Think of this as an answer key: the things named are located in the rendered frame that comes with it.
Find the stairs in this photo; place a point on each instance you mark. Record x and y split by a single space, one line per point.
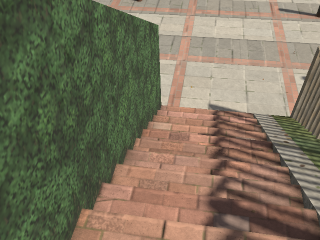
199 174

